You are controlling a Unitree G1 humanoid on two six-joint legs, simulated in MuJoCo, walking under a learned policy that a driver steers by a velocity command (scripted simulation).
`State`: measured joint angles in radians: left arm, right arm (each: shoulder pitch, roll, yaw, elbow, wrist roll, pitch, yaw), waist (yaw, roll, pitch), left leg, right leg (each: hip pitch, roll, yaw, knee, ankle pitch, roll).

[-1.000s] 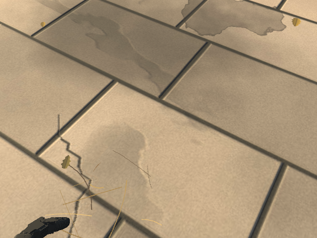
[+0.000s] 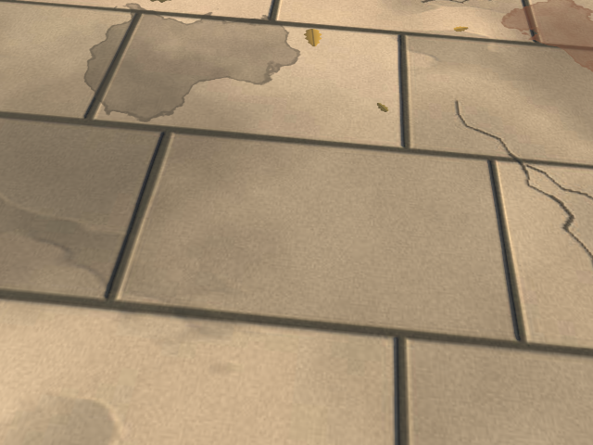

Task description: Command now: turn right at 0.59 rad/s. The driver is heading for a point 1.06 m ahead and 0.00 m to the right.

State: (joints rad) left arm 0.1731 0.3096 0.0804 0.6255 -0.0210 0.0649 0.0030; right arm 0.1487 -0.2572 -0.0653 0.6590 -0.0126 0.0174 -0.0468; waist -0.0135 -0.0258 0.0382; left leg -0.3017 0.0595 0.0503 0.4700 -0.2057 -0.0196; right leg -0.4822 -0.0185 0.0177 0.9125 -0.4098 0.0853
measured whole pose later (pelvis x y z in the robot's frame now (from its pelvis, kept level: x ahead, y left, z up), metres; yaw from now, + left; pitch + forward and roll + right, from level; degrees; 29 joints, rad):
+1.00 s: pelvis -0.01 +0.00 -0.01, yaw +2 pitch +2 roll -1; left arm 0.19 0.28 0.09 0.66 0.00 0.01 0.04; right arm 0.14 -0.30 -0.08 0.61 0.03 0.05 0.01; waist 0.02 -0.01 0.04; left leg -0.46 0.03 0.01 0.92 -0.47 -0.03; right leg -0.28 -0.05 -0.10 0.53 -0.27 0.01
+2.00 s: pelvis +0.43 +0.09 +0.00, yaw -5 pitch +2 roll -2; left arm 0.34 0.30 0.07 0.75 -0.03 -0.02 0.02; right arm 0.05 -0.29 -0.02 0.60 -0.02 -0.10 0.00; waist 0.09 0.03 0.05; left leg -0.57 0.01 -0.13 0.52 0.05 -0.06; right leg -0.14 0.12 0.18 0.45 -0.33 -0.04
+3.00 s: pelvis +0.67 +0.08 -0.03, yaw -16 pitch +2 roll +2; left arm 0.44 0.28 0.05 0.84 0.00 -0.03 0.03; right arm 0.08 -0.29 -0.05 0.69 0.02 -0.06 0.07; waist 0.05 -0.01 0.03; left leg -0.52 -0.04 0.08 0.58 -0.11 0.10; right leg 0.10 -0.10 -0.14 0.53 -0.49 0.03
